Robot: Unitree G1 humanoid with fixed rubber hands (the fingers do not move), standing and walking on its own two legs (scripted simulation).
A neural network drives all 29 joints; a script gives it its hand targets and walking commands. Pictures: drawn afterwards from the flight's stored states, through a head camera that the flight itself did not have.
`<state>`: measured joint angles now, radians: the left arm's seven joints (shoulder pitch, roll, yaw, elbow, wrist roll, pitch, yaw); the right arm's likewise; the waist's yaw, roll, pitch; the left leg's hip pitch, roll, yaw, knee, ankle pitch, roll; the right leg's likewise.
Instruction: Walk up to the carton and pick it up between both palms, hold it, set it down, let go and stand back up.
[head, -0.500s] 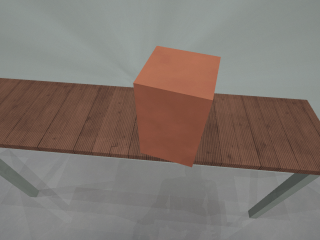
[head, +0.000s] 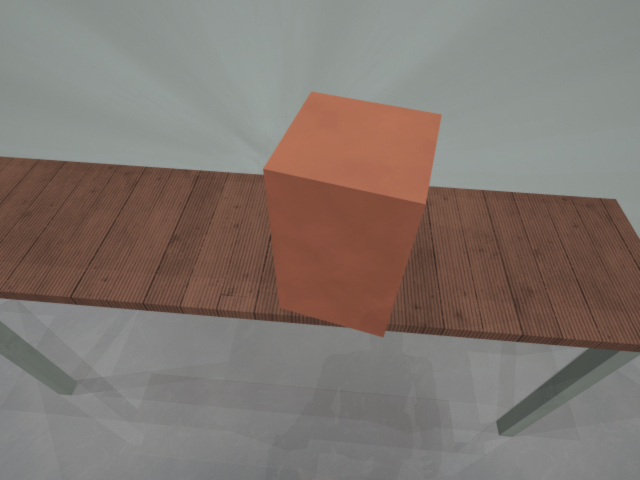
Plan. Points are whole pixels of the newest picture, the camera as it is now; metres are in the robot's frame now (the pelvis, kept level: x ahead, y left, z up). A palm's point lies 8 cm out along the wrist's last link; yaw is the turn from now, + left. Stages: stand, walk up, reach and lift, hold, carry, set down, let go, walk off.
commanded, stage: stand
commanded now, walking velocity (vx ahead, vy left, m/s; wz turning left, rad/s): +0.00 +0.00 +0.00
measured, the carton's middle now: (350, 223) +0.44 -0.03 +0.05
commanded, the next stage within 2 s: none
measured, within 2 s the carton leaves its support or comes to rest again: neither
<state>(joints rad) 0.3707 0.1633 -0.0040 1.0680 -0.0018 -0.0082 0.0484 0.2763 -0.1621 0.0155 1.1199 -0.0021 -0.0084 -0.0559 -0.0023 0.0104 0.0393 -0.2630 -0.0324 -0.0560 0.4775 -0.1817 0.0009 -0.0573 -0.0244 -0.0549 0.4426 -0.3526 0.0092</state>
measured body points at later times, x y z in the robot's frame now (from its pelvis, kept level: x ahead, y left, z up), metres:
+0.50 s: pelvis +0.00 +0.00 +0.00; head +0.01 -0.01 +0.45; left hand -0.02 +0.23 -0.15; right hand +0.01 -0.23 -0.16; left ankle +0.05 +0.12 -0.74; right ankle -0.07 -0.12 -0.74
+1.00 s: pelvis +0.00 +0.00 +0.00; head +0.01 +0.00 +0.45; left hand -0.03 +0.23 -0.15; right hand +0.00 -0.22 -0.16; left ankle +0.05 +0.12 -0.74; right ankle -0.07 -0.12 -0.74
